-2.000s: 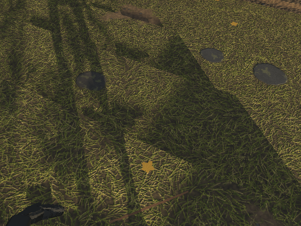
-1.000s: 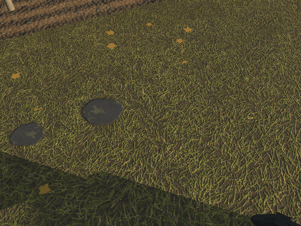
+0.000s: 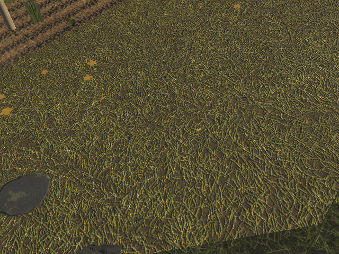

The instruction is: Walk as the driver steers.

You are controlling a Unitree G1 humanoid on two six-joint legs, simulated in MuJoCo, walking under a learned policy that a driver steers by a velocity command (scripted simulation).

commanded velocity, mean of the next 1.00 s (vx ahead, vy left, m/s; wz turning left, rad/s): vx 0.34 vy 0.00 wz -0.01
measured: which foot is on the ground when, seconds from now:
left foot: up 0.00-0.64, down 0.66-1.00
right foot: down 0.00-0.64, up 0.66-1.00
